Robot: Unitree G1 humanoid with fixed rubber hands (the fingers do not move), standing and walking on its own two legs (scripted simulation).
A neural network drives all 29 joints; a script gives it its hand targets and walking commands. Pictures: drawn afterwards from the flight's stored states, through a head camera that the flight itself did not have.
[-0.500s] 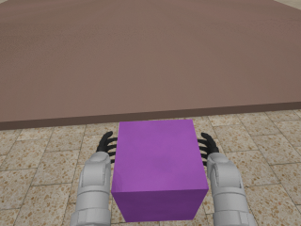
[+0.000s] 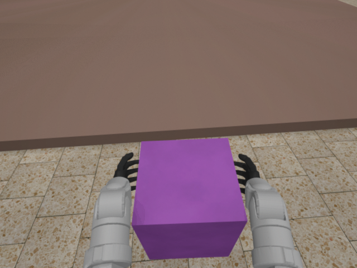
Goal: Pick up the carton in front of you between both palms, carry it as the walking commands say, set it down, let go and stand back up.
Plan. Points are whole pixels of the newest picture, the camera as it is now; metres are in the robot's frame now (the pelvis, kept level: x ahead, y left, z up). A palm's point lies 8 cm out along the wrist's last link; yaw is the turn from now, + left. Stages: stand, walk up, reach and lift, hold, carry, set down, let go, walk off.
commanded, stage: hold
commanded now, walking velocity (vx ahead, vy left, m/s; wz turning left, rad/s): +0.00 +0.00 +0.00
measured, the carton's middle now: (186, 201) +0.29 +0.00 -0.02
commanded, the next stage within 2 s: carry in 0.06 s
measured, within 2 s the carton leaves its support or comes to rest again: neither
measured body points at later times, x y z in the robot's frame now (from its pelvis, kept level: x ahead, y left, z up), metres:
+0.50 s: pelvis +0.12 +0.01 +0.00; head +0.11 +0.01 +0.45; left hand +0.41 +0.17 +0.08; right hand +0.41 -0.13 +0.08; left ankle +0.01 +0.13 -0.75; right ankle +0.18 -0.09 -0.73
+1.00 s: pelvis +0.42 +0.07 -0.02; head +0.42 +0.08 +0.43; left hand +0.70 +0.23 +0.05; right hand +0.71 -0.07 +0.05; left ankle +0.49 +0.15 -0.75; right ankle +0.23 -0.07 -0.68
